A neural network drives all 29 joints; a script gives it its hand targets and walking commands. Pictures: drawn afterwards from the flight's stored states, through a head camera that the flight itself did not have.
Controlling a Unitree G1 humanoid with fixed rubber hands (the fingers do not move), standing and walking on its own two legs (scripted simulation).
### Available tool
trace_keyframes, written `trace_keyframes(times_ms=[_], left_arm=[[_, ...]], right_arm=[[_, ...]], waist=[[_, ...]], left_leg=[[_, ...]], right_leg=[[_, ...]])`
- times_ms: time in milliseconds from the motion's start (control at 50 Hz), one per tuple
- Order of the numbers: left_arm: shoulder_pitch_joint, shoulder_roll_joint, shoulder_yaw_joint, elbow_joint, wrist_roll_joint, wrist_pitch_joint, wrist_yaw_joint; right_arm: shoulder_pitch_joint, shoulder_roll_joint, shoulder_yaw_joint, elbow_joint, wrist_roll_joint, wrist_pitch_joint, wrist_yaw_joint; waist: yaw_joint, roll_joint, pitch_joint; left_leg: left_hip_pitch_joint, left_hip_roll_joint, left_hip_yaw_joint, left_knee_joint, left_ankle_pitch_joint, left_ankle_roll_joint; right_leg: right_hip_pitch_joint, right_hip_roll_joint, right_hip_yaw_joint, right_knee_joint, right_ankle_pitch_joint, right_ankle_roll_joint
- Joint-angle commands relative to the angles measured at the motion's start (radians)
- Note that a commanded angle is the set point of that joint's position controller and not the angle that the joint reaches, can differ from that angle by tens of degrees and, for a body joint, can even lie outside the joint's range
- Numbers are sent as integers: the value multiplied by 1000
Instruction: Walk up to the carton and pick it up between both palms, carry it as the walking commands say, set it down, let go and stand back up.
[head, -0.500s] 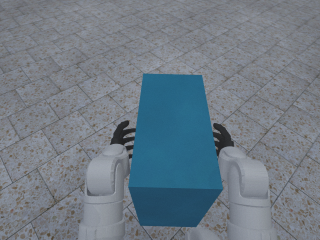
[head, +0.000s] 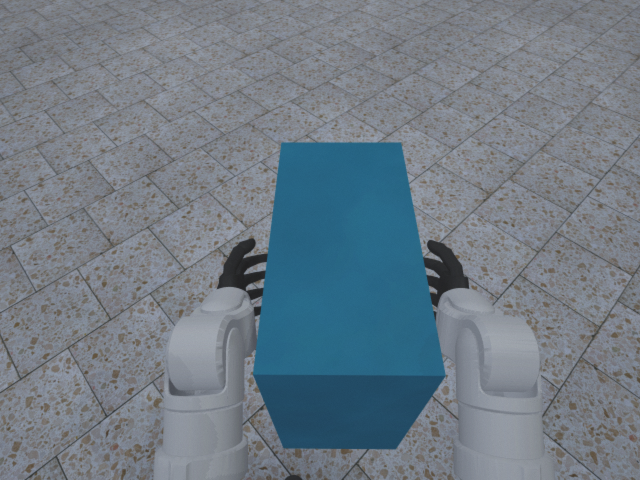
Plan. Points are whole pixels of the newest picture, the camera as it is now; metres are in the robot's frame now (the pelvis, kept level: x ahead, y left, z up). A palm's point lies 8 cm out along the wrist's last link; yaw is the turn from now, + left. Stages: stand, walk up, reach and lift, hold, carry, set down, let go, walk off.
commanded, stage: carry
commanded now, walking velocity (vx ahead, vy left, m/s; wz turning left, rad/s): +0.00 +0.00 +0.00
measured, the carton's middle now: (340, 300) +0.35 +0.01 +0.02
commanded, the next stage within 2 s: none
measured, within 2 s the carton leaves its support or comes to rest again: neither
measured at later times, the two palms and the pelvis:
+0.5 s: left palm (278, 247) +0.38 +0.09 +0.09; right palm (476, 259) +0.37 -0.15 +0.08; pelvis +0.08 -0.03 +0.00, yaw -1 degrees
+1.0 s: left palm (246, 311) +0.30 +0.12 +0.07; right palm (448, 292) +0.34 -0.12 +0.06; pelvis +0.03 -0.05 -0.02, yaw +10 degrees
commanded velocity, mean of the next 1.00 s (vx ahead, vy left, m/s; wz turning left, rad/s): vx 0.00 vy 0.00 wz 0.40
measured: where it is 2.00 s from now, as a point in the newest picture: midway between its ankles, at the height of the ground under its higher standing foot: outside the picture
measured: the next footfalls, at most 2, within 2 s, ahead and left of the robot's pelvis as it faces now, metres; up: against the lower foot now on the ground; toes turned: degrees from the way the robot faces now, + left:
left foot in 1.22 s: +0.02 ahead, +0.10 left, +0.00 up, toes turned +30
right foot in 1.54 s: +0.07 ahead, -0.14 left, +0.00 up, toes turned +20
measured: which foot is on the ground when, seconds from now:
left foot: down 0.00-0.94, up 0.96-1.00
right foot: down 0.00-1.00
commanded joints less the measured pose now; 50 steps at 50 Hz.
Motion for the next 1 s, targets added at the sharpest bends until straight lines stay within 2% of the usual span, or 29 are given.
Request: trace_keyframes(times_ms=[0,20,60,100,160,200,240,280,340,400,540,640,680,700,740,760,780,800,820,840,860,880,900,920,940,960,980], left_arm=[[-452,-964,-660,-38,-422,13,-291],[-484,-973,-663,-47,-425,12,-291],[-479,-992,-663,-20,-428,16,-293],[-478,-1004,-665,-6,-432,16,-293],[-496,-1012,-669,-6,-433,17,-291],[-503,-1015,-671,-18,-438,15,-290],[-496,-1011,-671,-25,-437,13,-288],[-493,-1008,-669,-34,-436,11,-287],[-486,-1001,-661,-45,-435,9,-285],[-458,-991,-646,-36,-426,10,-281],[-438,-973,-613,-31,-398,11,-272],[-447,-966,-609,-42,-396,14,-274],[-462,-961,-612,-53,-399,14,-274],[-473,-958,-615,-61,-402,15,-274],[-494,-954,-623,-72,-409,17,-273],[-500,-953,-627,-74,-411,18,-273],[-499,-955,-630,-71,-412,19,-274],[-489,-963,-633,-62,-412,21,-275],[-478,-975,-635,-48,-412,22,-276],[-480,-984,-636,-34,-417,22,-277],[-494,-990,-634,-31,-425,20,-276],[-491,-1000,-633,-30,-428,18,-276],[-486,-1006,-632,-19,-423,15,-278],[-502,-1001,-631,-17,-422,9,-280],[-496,-1001,-629,-13,-427,8,-283],[-531,-1004,-636,-45,-444,11,-284],[-513,-1009,-628,-47,-438,9,-283]], right_arm=[[-401,967,595,8,379,-16,271],[-418,976,600,-1,377,-18,272],[-421,995,593,7,369,-19,272],[-425,1001,582,10,359,-21,272],[-443,999,575,6,355,-21,270],[-453,1004,583,7,362,-20,270],[-451,1008,594,7,369,-20,270],[-458,1009,606,-7,376,-21,269],[-470,1005,622,-34,386,-20,266],[-474,992,635,-50,396,-14,265],[-507,979,655,-66,422,-4,271],[-522,981,659,-78,424,-1,269],[-536,981,660,-87,428,-2,268],[-541,980,658,-89,429,-3,267],[-534,978,652,-87,429,-4,265],[-523,976,648,-83,427,-4,264],[-512,973,643,-79,424,-5,263],[-505,968,640,-79,421,-6,262],[-501,964,638,-83,419,-6,261],[-503,958,638,-89,419,-8,259],[-512,953,638,-92,418,-9,257],[-503,954,637,-84,409,-10,257],[-495,961,637,-69,397,-9,259],[-512,971,644,-79,395,-10,261],[-542,961,640,-93,395,-7,261],[-560,976,638,-95,403,-10,261],[-549,995,654,-106,414,-11,261]], waist=[[-14,194,-625],[-16,181,-626],[-11,162,-601],[-11,143,-589],[-17,93,-566],[-15,86,-564],[-13,83,-576],[-12,71,-575],[-11,29,-564],[-7,-16,-540],[1,-52,-492],[4,-111,-466],[2,-122,-466],[0,-114,-472],[-7,-70,-499],[-12,-33,-517],[-16,20,-527],[-15,87,-518],[-13,154,-497],[-14,207,-485],[-14,235,-503],[-7,223,-523],[3,130,-501],[10,-66,-464],[12,-247,-425],[6,-154,-391],[10,-94,-391]], left_leg=[[615,386,-337,59,876,105],[603,371,-322,51,832,98],[541,305,-235,65,707,43],[468,250,-177,66,586,-12],[399,211,-140,79,552,-37],[402,201,-130,109,605,-40],[410,202,-127,134,663,-33],[395,192,-116,153,648,-33],[325,159,-88,166,478,-46],[229,126,-80,182,296,-53],[90,92,-93,259,125,-48],[-6,47,-71,295,-75,-40],[-3,35,-68,293,-114,-31],[15,35,-75,290,-84,-25],[86,58,-128,290,68,2],[138,85,-177,295,184,24],[191,127,-245,295,332,52],[226,175,-320,268,452,77],[244,217,-388,225,514,92],[244,243,-440,179,503,98],[239,245,-468,153,441,97],[200,223,-449,157,315,77],[71,160,-360,185,140,25],[-83,54,-216,316,-83,-32],[-217,-20,-111,537,-466,-49],[-314,31,-110,653,-561,-41],[-333,47,-114,695,-550,-39]], right_leg=[[-126,-61,86,75,-104,47],[-122,-67,101,60,-139,51],[-70,-79,90,-42,-85,58],[13,-84,70,-96,55,64],[46,-130,68,-39,309,76],[46,-140,64,-25,408,73],[47,-137,58,-16,437,69],[62,-137,54,-21,487,62],[113,-156,56,-20,665,42],[144,-186,29,44,818,26],[140,-257,-24,114,853,19],[182,-323,-57,127,939,5],[177,-336,-77,144,925,10],[167,-332,-91,163,901,17],[118,-303,-115,229,798,43],[71,-280,-119,276,702,59],[8,-248,-119,319,555,76],[-50,-202,-118,316,322,90],[-90,-152,-107,279,37,96],[-102,-105,-88,234,-206,96],[-72,-78,-68,178,-227,92],[-1,-84,-53,101,-144,83],[102,-140,-35,26,-38,54],[176,-295,75,-88,153,-5],[174,-510,181,-142,495,-87],[197,-573,162,-122,755,-114],[231,-557,113,-97,855,-134]])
